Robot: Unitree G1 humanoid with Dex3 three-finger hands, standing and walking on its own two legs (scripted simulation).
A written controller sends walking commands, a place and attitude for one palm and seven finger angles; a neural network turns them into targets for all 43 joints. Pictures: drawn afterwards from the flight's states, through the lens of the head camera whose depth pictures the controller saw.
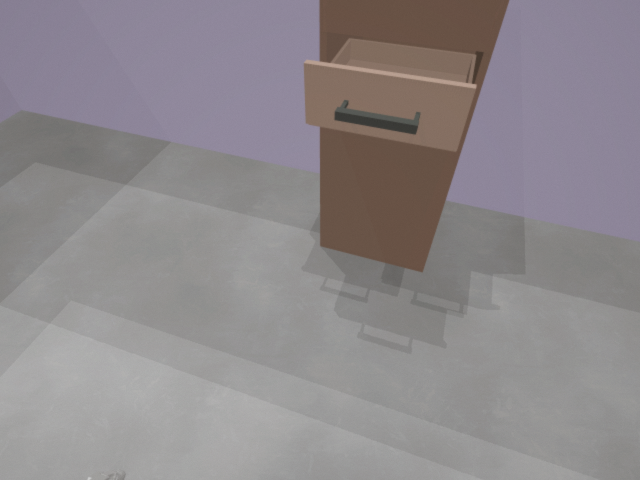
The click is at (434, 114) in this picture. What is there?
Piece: drawer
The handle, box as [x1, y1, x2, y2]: [335, 100, 420, 134]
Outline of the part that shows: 335,110 335,119 415,134 420,112 416,112 414,119 412,120 348,109 345,107 347,105 348,100 344,100 342,104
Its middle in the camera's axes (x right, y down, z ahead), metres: +0.13 -0.28 +0.89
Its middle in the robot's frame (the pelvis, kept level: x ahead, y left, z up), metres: +0.87 -0.09 +0.01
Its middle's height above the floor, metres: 0.78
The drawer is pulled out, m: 0.19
